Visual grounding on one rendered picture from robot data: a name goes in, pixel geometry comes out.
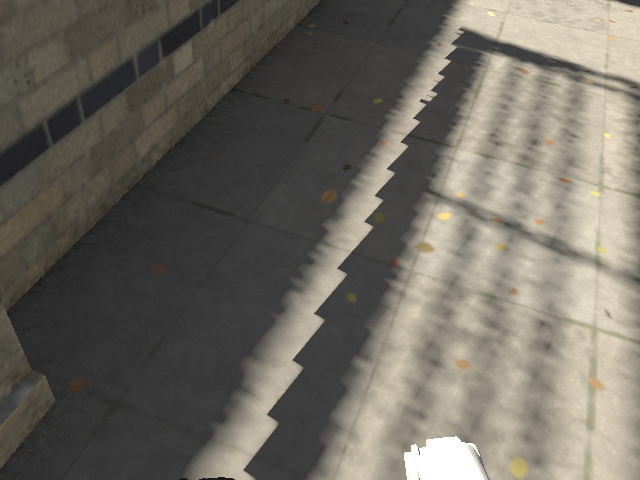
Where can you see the robot right shin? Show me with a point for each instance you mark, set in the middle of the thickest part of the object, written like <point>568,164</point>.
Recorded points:
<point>477,450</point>

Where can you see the robot right thigh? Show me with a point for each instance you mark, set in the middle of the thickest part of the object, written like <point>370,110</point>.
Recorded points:
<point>444,458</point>

